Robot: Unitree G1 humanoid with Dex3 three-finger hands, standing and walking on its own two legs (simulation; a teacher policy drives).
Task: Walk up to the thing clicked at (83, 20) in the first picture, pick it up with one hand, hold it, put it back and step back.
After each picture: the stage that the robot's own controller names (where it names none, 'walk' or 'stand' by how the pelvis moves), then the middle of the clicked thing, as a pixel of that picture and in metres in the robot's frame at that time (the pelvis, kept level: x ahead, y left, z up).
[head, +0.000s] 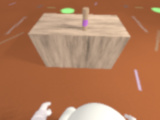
stand; (85, 20) +1.02 +0.11 +0.07
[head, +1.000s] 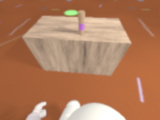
walk; (81, 23) +0.90 +0.16 +0.09
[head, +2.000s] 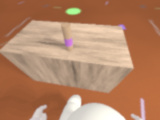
walk; (67, 38) +0.58 +0.25 +0.08
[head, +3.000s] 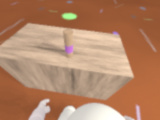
stand; (68, 45) +0.53 +0.20 +0.08
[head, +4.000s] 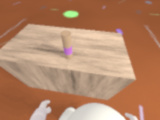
stand; (67, 46) +0.51 +0.20 +0.07
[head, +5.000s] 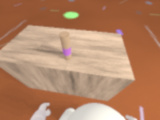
stand; (66, 47) +0.51 +0.21 +0.07
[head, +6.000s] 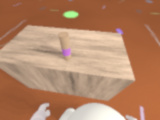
stand; (65, 48) +0.50 +0.22 +0.07
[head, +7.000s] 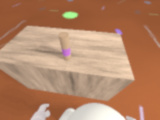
rise first; (65, 48) +0.50 +0.22 +0.07
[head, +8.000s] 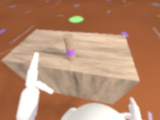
rise first; (70, 48) +0.51 +0.22 +0.07
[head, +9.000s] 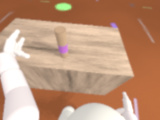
go down; (62, 44) +0.50 +0.20 +0.08
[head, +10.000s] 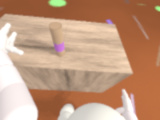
go down; (58, 42) +0.49 +0.21 +0.10
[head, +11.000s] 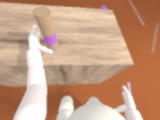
close in; (48, 33) +0.49 +0.23 +0.14
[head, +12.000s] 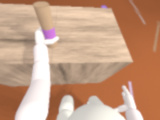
lift; (48, 29) +0.53 +0.22 +0.15
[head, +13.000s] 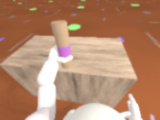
lift; (63, 47) +0.32 +0.17 +0.27
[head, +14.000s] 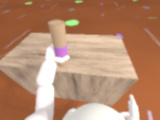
hold; (60, 47) +0.33 +0.19 +0.26
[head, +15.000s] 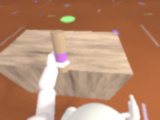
hold; (60, 53) +0.35 +0.19 +0.19
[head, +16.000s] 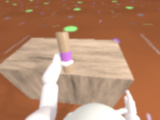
hold; (65, 53) +0.35 +0.17 +0.21
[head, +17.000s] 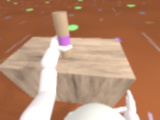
crouch; (63, 37) +0.39 +0.17 +0.30
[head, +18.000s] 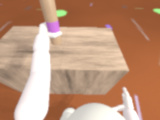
lower; (52, 23) +0.50 +0.22 +0.27
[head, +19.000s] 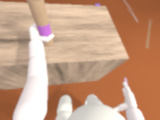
lower; (43, 25) +0.55 +0.23 +0.15
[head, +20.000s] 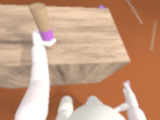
lower; (45, 30) +0.52 +0.23 +0.14
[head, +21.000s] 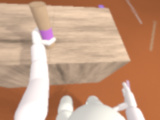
lower; (45, 29) +0.52 +0.23 +0.15
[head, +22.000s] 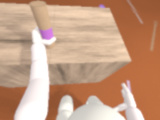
lower; (45, 29) +0.53 +0.23 +0.15
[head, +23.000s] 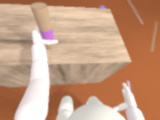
open; (46, 30) +0.52 +0.23 +0.14
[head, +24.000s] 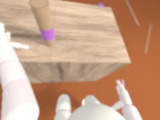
sink last; (46, 28) +0.51 +0.23 +0.14
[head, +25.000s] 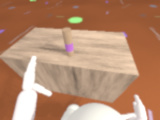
sink last; (68, 43) +0.54 +0.23 +0.12
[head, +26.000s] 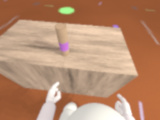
stand; (63, 42) +0.50 +0.22 +0.12
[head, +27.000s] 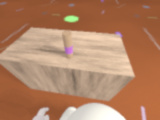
stand; (68, 46) +0.54 +0.21 +0.08
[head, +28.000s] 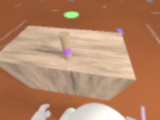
stand; (66, 47) +0.51 +0.22 +0.07
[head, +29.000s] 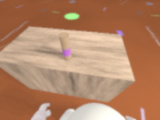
stand; (66, 48) +0.50 +0.22 +0.07
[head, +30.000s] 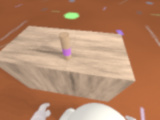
stand; (66, 48) +0.50 +0.22 +0.07
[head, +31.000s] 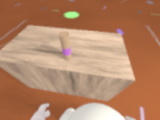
stand; (66, 47) +0.50 +0.22 +0.07
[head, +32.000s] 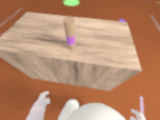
walk; (70, 35) +0.56 +0.18 +0.10
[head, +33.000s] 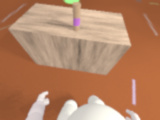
walk; (76, 18) +0.83 +0.18 +0.09
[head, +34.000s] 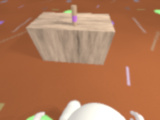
stand; (74, 16) +1.15 +0.34 +0.08
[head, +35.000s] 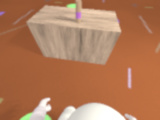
stand; (78, 12) +1.13 +0.22 +0.08
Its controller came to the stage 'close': yes
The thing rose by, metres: 0.23
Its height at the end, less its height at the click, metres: +0.00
